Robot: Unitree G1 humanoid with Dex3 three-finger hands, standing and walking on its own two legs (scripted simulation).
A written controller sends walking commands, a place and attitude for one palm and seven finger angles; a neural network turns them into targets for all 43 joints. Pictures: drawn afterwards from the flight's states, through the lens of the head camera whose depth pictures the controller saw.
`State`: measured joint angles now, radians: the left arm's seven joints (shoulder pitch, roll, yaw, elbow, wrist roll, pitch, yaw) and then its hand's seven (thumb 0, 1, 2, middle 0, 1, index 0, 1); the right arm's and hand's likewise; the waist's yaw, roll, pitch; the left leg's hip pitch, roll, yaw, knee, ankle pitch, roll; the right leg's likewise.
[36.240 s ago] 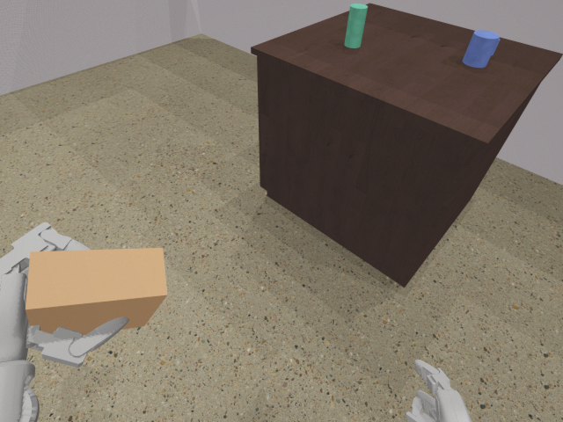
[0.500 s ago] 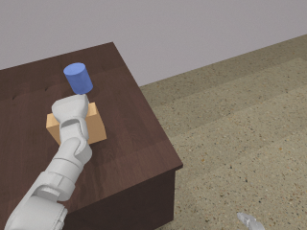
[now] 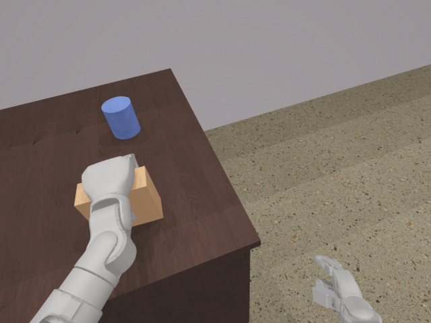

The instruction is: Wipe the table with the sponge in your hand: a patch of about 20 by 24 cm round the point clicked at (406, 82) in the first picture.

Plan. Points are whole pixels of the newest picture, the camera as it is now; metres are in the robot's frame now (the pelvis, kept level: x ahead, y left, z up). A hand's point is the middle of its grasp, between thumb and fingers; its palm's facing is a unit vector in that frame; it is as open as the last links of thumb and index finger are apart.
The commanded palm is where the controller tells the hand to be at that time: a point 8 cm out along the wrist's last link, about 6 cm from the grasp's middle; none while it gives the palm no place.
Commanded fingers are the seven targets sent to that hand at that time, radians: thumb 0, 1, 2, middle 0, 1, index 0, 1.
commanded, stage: wipe back along the third lane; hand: left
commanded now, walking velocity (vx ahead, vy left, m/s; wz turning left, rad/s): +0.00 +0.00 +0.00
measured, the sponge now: (126, 206) +0.32 +0.24 +0.04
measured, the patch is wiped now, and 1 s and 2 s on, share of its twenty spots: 1.00 1.00 1.00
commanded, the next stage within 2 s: slide back across to the middle lane in 1.28 s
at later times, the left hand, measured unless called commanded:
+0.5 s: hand (121, 217) +0.27 +0.21 +0.09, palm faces +0.09 -0.08 -0.99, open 9.8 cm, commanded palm +0.21 +0.20 +0.12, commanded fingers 0.00 0.10 1.30 -1.20 -1.60 -1.20 -1.60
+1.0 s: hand (126, 234) +0.23 +0.19 +0.09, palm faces +0.10 -0.11 -0.99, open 9.7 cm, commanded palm +0.19 +0.18 +0.12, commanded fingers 0.00 0.10 1.30 -1.20 -1.60 -1.20 -1.60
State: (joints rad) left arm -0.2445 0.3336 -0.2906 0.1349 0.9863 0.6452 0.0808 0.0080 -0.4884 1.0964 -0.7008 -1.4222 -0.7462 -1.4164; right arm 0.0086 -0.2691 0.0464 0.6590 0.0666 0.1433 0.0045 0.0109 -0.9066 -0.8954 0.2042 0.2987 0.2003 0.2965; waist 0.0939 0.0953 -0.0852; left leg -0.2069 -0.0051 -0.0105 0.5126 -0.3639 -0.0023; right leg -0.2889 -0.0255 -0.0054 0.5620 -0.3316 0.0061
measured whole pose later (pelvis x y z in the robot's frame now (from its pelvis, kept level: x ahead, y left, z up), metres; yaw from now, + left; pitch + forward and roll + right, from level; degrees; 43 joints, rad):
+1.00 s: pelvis -0.02 -0.01 +0.00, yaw -1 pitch -1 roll +1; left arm 0.05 0.30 -0.34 -0.17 1.00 0.67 0.11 0.01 -0.48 1.09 -0.70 -1.43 -0.75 -1.41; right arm 0.00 -0.27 0.04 0.66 0.07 0.15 0.05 0.01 -0.91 -0.90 0.20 0.30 0.20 0.30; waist 0.11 0.12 -0.05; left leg -0.14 0.01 0.01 0.49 -0.33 -0.02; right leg -0.24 -0.01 0.01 0.57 -0.31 -0.01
